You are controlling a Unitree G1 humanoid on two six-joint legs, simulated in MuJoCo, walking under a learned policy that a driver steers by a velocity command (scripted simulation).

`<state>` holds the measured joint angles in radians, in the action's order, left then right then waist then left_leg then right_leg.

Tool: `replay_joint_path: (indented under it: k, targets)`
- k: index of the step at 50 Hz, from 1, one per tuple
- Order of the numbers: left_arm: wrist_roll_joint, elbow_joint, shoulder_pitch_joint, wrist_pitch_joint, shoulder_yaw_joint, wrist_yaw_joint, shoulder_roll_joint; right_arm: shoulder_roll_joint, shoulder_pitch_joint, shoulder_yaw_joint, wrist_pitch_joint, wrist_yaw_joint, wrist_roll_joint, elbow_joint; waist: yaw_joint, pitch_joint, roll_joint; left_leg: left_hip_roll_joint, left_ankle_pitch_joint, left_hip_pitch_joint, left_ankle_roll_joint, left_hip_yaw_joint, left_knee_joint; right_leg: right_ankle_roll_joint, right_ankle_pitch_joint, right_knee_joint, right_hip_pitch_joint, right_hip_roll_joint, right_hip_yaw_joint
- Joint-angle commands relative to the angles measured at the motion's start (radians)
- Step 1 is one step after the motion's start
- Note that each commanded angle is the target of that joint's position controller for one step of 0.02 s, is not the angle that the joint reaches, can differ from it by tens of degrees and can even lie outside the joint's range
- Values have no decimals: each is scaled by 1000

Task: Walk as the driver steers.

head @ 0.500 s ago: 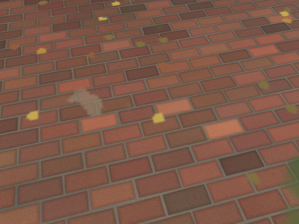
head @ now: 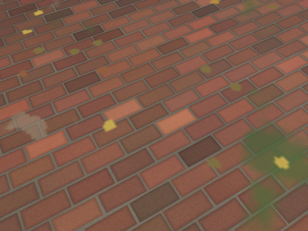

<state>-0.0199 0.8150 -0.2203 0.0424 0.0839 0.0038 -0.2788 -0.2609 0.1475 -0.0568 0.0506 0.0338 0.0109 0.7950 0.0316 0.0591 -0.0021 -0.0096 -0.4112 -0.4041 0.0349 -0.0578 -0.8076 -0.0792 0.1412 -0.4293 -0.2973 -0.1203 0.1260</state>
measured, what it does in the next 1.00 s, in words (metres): steps on the spot, turning right: left foot, then right foot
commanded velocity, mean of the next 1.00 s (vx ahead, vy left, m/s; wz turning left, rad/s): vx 0.00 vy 0.00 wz -0.58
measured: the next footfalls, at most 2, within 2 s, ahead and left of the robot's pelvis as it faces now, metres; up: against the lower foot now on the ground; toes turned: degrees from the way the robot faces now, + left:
left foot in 0.10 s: +0.04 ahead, +0.12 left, +0.00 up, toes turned -8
right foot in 0.56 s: -0.04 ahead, -0.09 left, +0.00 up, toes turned -22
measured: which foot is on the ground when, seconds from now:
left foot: up 0.00-0.08, down 0.10-0.56, up 0.58-1.00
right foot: down 0.00-0.10, up 0.12-0.54, down 0.56-1.00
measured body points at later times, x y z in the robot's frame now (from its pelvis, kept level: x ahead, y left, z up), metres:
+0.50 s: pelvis -0.02 +0.02 +0.00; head +0.01 +0.02 +0.45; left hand +0.18 +0.24 -0.12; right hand +0.00 -0.28 -0.11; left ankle +0.00 +0.12 -0.74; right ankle -0.08 -0.08 -0.71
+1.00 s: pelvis -0.04 +0.00 +0.00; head -0.02 -0.03 +0.45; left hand +0.20 +0.18 -0.11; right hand -0.09 -0.31 -0.11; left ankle +0.05 +0.11 -0.70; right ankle -0.07 -0.07 -0.74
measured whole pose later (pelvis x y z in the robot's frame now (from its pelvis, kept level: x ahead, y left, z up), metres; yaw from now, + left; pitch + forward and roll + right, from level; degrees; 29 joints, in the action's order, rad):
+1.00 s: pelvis -0.04 +0.00 +0.00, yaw -35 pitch +1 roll +1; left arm -0.02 0.76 -0.24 0.04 0.06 0.01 -0.30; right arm -0.31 0.17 -0.06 0.06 0.02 0.01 0.73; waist 0.02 0.07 -0.01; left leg 0.00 -0.39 -0.44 0.03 -0.05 -0.85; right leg -0.08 0.18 -0.42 -0.23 -0.14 0.19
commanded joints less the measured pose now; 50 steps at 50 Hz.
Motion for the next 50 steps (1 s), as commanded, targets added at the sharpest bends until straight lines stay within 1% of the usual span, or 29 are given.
replay_joint_path:
  k: [1, 3, 4, 5, 6, 7, 8, 9, 10, 12, 16, 18, 21, 23, 25, 26, 27, 28, 29, 30, 31, 32, 33, 34, 35, 38, 44, 46, 50]
  targets:
    - [-5, -60, -1, -6, 40, 1, -159, -81, 25, -16, -22, 9, -12, -67, 1, -121, 135, -31, -11, 30, -18, 9, 80, -145, -126, 103, 111, 261, 333]
    - [-1, -63, 28, 0, 41, 3, -160, -77, 70, -13, -32, 13, -16, -65, -25, -119, 137, -53, 14, 130, -37, 15, 213, -110, -134, 85, 72, 238, 363]
    - [7, -66, 62, 4, 41, 5, -163, -76, 112, -11, -37, 18, -12, -58, -62, -108, 120, -58, 73, 208, -46, 18, 343, -83, -90, 70, 25, 217, 377]
    - [18, -74, 70, 4, 36, 2, -144, -103, 150, -18, -44, 26, -5, -51, -79, -102, 77, -2, 113, 306, -62, -26, 493, -29, 32, 28, -53, 168, 348]
    - [22, -80, 14, 1, 19, -2, -68, -189, 139, -32, -46, 34, 11, -64, -37, -111, -125, 240, 19, 380, -113, -255, 609, 34, 288, -169, -160, 53, 199]
    - [11, -79, 13, -1, 29, -12, -99, -257, 38, -44, -41, 28, 17, -103, -27, -44, -237, 402, 91, 254, -220, -447, 655, 62, 415, -376, -277, -79, -7]
    - [-18, -72, 18, -1, 42, -10, -155, -203, 33, -33, -40, 21, 23, -108, -15, -33, -144, 404, 231, 182, -267, -389, 615, 70, 402, -551, -223, 6, 11]
    - [-14, -52, -7, 2, 47, -1, -154, -141, -16, -15, -42, 17, 13, -117, 18, -25, -95, 339, 311, 161, -252, -282, 586, 72, 350, -629, -202, 14, 9]
    - [-11, -34, -37, 10, 47, 8, -145, -118, -53, -8, -42, 13, 11, -129, 35, -20, -93, 274, 370, 170, -224, -178, 565, 83, 301, -693, -202, 18, -5]
    - [-5, -24, -54, 21, 42, 28, -136, -114, -46, -6, -44, 17, 12, -139, 21, -45, -138, 224, 488, 248, -215, -76, 528, 112, 265, -752, -239, 28, -39]
    - [4, -62, 42, 31, 25, 40, -109, -141, 81, -19, -45, 15, 13, -106, -56, -58, -133, 258, 598, 402, -243, -40, 488, 152, 277, -642, -294, 60, -77]
    - [6, -77, 65, 35, 17, 43, -100, -157, 103, -26, -45, 11, 16, -96, -70, -66, -148, 279, 619, 427, -250, -26, 475, 152, 299, -564, -271, 78, -94]
    - [13, -99, 86, 36, 3, 50, -84, -175, 84, -34, -46, -3, 19, -97, -72, -75, -168, 291, 628, 377, -243, 25, 453, 131, 321, -424, -157, 98, -139]
    - [19, -112, 87, 34, 0, 50, -86, -192, 73, -40, -44, -14, 21, -94, -69, -85, -187, 298, 652, 341, -235, 51, 430, 110, 329, -344, -76, 94, -175]
    - [22, -121, 78, 29, -1, 48, -92, -206, 70, -45, -40, -21, 18, -89, -64, -94, -196, 311, 652, 328, -221, 61, 395, 88, 309, -253, -22, 90, -197]
    - [20, -119, 57, 24, -2, 46, -89, -211, 60, -47, -37, -23, 12, -88, -45, -99, -185, 309, 627, 308, -200, 79, 358, 74, 257, -168, 27, 84, -206]
    - [11, -110, 24, 15, -2, 39, -87, -209, 50, -48, -33, -24, 2, -86, -14, -105, -151, 297, 556, 255, -157, 114, 292, 57, 141, -31, 113, 75, -207]
    - [-6, -102, -6, 2, 6, 27, -123, -193, 87, -46, -30, -27, 2, -74, 2, -114, -41, 263, 402, 150, -93, 165, 164, 39, 44, 99, 226, 111, -102]
    - [-13, -120, -14, -15, 25, 15, -240, -104, 132, -25, -19, -33, 21, -105, -37, -118, 254, 140, -148, -101, -18, 245, -112, -24, -218, 150, 349, 401, 283]
    - [8, -115, -89, -17, 54, 18, -318, -106, 12, -15, -2, -13, 18, -163, 46, -110, 272, 27, -259, -186, -4, 110, -235, -195, -475, 109, 251, 510, 403]
    - [14, -106, -82, -16, 40, 17, -258, -137, -3, -22, 8, -8, 11, -152, 29, -82, 142, 60, -196, -205, -5, 49, -309, -212, -453, 102, 261, 458, 317]
    - [17, -113, -15, -13, 24, 11, -207, -140, 8, -25, 6, -12, -2, -136, -3, -40, 117, 69, -106, -197, -9, 32, -307, -185, -389, 111, 217, 392, 239]
    - [14, -124, 46, -8, 14, 5, -179, -151, 25, -28, -2, -16, -3, -121, -32, -31, 106, 77, -34, -186, -8, 23, -276, -144, -332, 116, 209, 326, 190]
    - [20, -130, 62, -9, 10, -4, -167, -164, 43, -33, -4, -20, 11, -112, -37, -41, 127, 71, 7, -176, -2, 31, -281, -134, -355, 113, 218, 295, 169]
    - [20, -130, 57, -10, 6, -4, -159, -164, 65, -34, -3, -24, 19, -100, -40, -71, 126, 61, 31, -158, 4, 33, -294, -132, -386, 108, 229, 278, 157]
    - [19, -120, 14, -17, 12, 0, -177, -145, 61, -30, 6, -27, 11, -104, -31, -91, 92, 47, 51, -165, 15, 27, -267, -137, -354, 108, 245, 274, 184]
    - [7, -111, -42, -15, 20, -1, -195, -139, 6, -27, 9, -15, 11, -126, -1, -69, 112, 26, 27, -182, 17, 5, -130, -158, -190, 113, 234, 273, 298]
    - [3, -111, -46, -15, 21, -2, -197, -137, 2, -24, 5, -13, 8, -129, 0, -77, 107, 18, 20, -163, 10, 2, -95, -164, -190, 104, 227, 276, 321]
    - [-6, -105, -37, -14, 13, -3, -181, -125, 1, -15, -3, -10, -1, -132, 1, -95, 110, 1, 7, -45, -14, 15, -10, -153, -263, 76, 172, 267, 329]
